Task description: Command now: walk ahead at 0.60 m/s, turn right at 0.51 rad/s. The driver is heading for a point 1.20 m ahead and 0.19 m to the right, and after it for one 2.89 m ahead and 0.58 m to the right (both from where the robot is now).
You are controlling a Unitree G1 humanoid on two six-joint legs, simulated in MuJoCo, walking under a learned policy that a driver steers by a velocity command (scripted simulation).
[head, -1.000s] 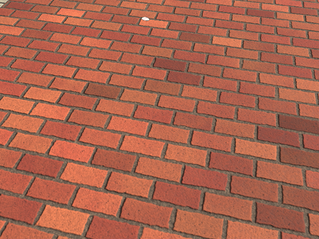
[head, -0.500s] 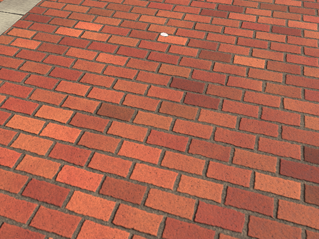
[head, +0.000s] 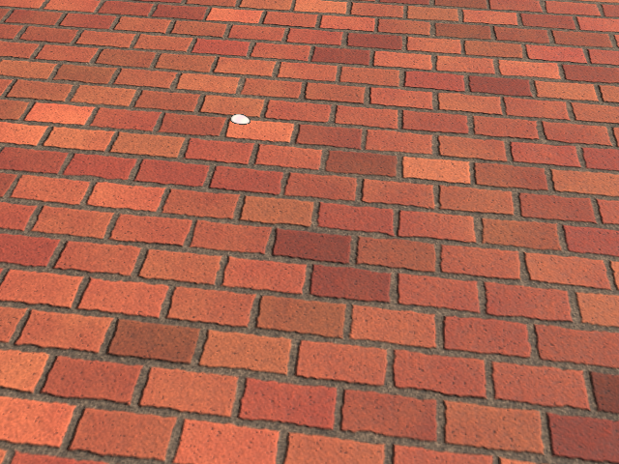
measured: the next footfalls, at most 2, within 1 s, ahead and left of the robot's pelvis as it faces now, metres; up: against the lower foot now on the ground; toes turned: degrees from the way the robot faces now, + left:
right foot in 0.10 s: +0.33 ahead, -0.05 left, +0.00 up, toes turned -4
left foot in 0.60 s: +0.49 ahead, +0.08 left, +0.00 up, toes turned -32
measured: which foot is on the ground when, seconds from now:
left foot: down 0.00-0.08, up 0.10-0.58, down 0.60-0.96, up 0.98-1.00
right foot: up 0.00-0.08, down 0.10-0.60, up 0.62-0.94, down 0.96-1.00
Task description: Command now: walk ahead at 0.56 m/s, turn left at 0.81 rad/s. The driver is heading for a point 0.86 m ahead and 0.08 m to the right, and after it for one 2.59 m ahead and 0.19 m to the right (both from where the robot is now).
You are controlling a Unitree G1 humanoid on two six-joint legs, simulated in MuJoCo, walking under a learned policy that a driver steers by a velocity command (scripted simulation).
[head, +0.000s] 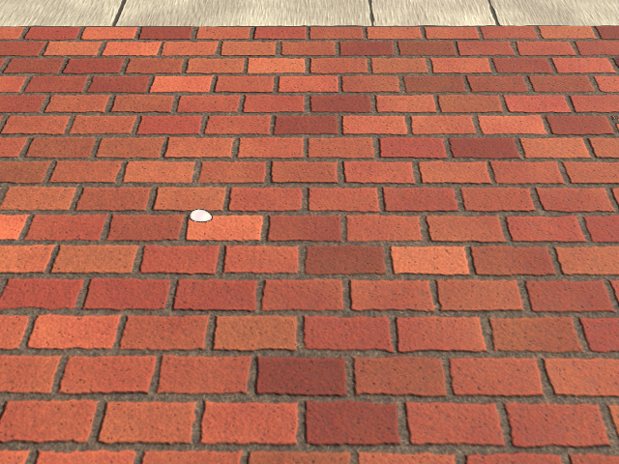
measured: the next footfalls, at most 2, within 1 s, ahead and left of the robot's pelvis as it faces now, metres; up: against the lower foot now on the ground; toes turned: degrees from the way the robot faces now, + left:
left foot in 0.38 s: +0.26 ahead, +0.24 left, +0.00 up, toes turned +8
right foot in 0.84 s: +0.69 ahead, +0.06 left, +0.00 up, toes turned -17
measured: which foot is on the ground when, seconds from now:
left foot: up 0.00-0.36, down 0.38-0.84, up 0.86-1.00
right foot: down 0.00-0.40, up 0.42-0.82, down 0.84-1.00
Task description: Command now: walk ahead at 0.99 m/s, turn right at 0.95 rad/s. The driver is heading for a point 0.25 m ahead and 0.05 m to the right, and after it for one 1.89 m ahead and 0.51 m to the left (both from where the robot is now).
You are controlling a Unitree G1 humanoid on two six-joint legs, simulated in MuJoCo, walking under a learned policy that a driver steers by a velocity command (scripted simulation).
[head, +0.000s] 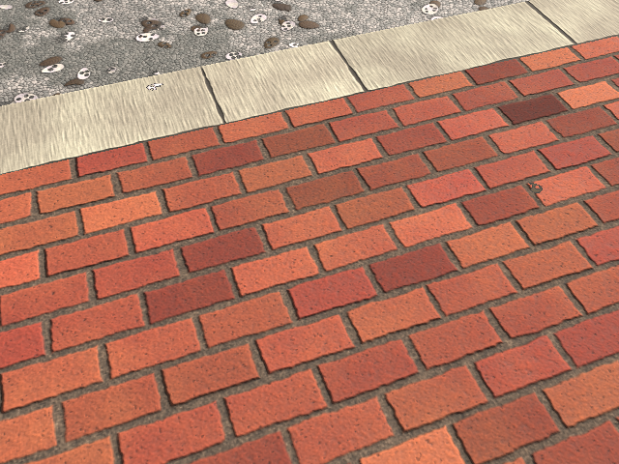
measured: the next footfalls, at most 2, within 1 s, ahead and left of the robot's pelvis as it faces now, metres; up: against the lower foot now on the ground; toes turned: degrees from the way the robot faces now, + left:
left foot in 0.28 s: +0.50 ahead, +0.12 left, +0.00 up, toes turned +0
right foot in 0.72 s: +0.94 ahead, -0.02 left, +0.00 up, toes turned +21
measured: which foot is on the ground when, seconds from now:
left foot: up 0.00-0.26, down 0.28-0.72, up 0.74-1.00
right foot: down 0.00-0.30, up 0.32-0.70, down 0.72-1.00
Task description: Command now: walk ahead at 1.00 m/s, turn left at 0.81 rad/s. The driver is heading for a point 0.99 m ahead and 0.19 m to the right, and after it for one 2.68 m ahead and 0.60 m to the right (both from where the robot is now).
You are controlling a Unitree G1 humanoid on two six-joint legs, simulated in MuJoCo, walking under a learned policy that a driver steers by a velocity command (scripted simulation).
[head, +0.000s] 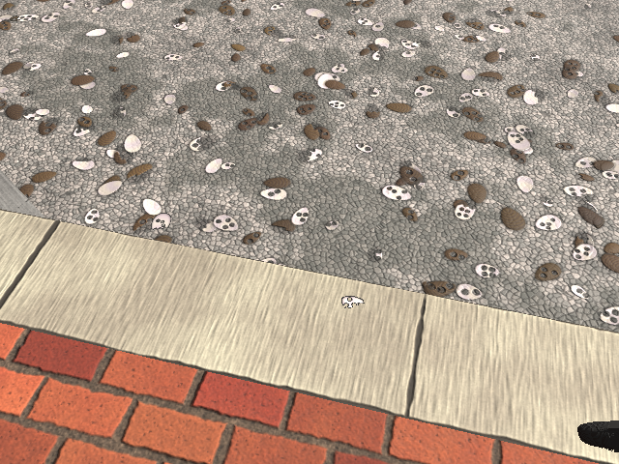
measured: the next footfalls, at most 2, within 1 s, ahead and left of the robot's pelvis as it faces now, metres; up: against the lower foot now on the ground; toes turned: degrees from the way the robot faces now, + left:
left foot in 0.14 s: +0.33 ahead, +0.08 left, +0.00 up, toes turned +6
right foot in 0.60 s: +0.77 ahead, -0.08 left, +0.00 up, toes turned -16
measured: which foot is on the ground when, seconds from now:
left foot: up 0.00-0.12, down 0.14-0.60, up 0.62-1.00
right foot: down 0.00-0.14, up 0.16-0.58, down 0.60-1.00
